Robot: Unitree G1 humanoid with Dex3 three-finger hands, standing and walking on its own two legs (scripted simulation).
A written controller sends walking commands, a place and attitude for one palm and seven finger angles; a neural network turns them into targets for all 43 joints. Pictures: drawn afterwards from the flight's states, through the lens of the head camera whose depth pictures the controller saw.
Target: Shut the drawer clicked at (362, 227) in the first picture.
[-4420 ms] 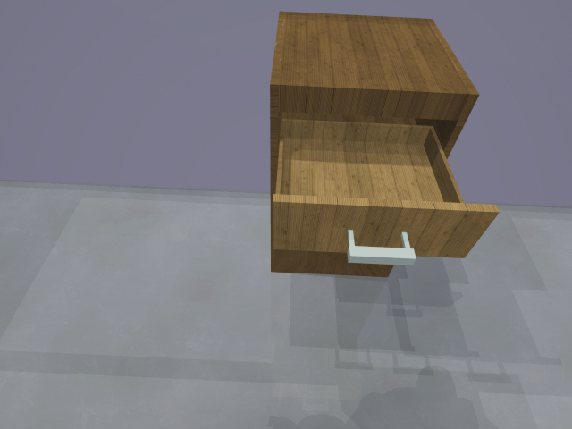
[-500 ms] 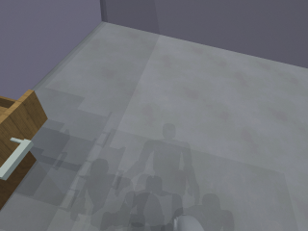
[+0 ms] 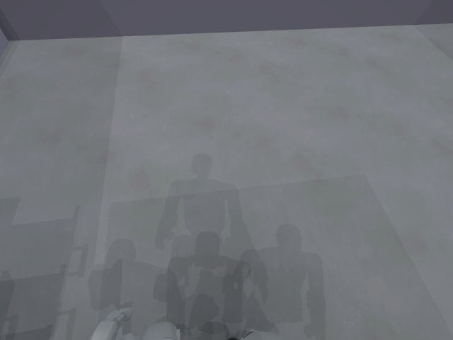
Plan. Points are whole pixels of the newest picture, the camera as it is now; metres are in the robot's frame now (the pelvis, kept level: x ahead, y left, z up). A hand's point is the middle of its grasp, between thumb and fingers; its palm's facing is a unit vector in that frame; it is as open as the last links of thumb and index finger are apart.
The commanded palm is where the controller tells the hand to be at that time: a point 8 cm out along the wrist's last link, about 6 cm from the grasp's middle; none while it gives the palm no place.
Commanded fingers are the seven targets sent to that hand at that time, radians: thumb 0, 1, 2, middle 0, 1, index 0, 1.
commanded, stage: walk to a spot facing it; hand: left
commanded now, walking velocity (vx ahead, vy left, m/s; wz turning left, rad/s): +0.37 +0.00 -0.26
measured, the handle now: out of the picture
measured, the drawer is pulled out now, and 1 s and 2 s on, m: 0.30 0.30 0.30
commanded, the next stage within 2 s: turn to face it in 0.90 s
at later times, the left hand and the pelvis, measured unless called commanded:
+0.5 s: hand out of the picture +0.14 +0.24 -0.18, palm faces -0.05 -0.99 -0.14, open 7.4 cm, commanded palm none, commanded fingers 0.00 0.90 0.90 -0.20 -0.30 -0.20 -0.30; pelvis +0.20 +0.07 +0.00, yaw -12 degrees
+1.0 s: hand (155, 205) +0.43 +0.17 -0.14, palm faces -0.48 -0.84 -0.23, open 7.4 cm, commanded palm none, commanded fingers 0.00 0.90 0.90 -0.20 -0.30 -0.20 -0.30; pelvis +0.23 +0.06 +0.01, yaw -30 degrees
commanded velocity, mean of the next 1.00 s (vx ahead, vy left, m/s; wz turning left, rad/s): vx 0.12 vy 0.00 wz -0.46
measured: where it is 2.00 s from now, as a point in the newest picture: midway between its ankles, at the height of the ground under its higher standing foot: outside the picture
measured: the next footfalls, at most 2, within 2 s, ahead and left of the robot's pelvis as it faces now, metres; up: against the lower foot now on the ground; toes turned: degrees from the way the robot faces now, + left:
left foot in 0.44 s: +0.32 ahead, +0.14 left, +0.00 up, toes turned -3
right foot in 1.02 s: +0.18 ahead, -0.07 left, +0.00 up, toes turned -38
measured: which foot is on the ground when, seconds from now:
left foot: up 0.00-0.42, down 0.44-1.00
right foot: down 0.00-0.44, up 0.46-1.00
